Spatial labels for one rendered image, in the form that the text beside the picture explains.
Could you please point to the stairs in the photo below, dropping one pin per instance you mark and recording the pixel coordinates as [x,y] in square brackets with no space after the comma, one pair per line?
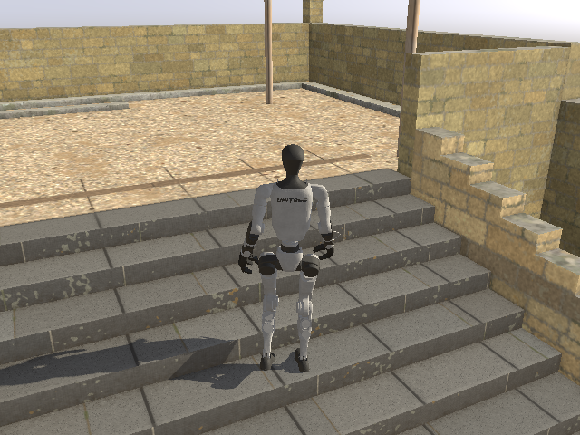
[152,328]

